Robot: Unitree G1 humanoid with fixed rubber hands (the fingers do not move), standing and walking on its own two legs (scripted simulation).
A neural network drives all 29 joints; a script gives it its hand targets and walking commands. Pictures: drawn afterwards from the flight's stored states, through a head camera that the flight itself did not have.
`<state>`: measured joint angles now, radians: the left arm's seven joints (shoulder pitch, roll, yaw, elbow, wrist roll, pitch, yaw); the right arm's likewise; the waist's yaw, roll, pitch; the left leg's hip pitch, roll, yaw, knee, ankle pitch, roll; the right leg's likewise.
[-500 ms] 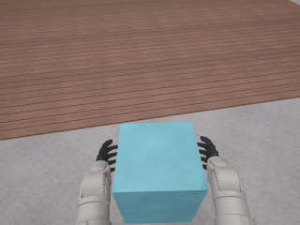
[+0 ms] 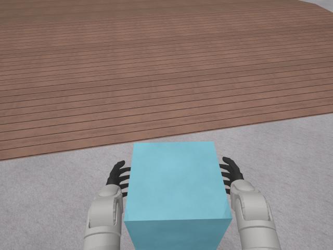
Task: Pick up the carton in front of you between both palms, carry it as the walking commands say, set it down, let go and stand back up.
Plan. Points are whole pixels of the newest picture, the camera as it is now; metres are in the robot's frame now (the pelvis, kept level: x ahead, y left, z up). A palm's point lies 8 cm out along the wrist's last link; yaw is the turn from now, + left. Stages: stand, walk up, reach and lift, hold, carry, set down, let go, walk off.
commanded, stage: carry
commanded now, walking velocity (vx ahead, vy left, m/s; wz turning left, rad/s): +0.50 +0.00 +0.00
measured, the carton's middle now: (174, 200) +0.29 +0.00 -0.02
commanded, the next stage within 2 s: none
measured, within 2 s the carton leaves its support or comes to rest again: neither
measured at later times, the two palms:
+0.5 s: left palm (125, 139) +0.44 +0.14 +0.08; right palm (226, 138) +0.43 -0.16 +0.07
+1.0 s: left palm (127, 93) +0.75 +0.18 +0.05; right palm (198, 90) +0.75 -0.12 +0.05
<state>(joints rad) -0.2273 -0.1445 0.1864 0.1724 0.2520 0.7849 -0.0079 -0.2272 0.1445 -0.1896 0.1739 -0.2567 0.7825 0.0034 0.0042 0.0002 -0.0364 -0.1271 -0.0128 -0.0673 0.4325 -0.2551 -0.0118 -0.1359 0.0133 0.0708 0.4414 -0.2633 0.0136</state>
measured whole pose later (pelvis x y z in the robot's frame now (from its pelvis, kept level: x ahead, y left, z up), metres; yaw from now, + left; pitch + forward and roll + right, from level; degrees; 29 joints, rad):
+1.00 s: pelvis +0.49 +0.02 -0.03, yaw +0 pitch +3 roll +2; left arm -0.14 -0.13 0.12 -0.33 0.10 1.20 0.08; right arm -0.15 0.13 -0.09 -0.31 -0.11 1.19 -0.09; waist 0.00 -0.05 -0.08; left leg -0.50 0.02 0.27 0.56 -0.10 0.10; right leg -0.01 -0.11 -0.12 0.70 -0.49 0.02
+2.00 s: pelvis +1.15 +0.03 -0.03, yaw +0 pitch +3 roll +0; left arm -0.73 0.03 0.21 -0.11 0.04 1.38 0.12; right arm -0.75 0.00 -0.20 -0.08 -0.06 1.36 -0.13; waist -0.02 -0.03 -0.02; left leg -0.53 0.02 0.20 0.64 -0.21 0.11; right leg -0.15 -0.07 -0.10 0.88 -0.50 0.00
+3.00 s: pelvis +1.80 +0.07 +0.06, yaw +0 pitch +5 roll +0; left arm -0.81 -0.01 0.29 0.02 0.09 1.33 0.12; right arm -0.78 0.00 -0.24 0.03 -0.04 1.31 -0.15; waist -0.11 0.00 0.03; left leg -0.34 -0.01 0.12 0.52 -0.42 0.08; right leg -0.70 -0.01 -0.02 1.27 -0.43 -0.04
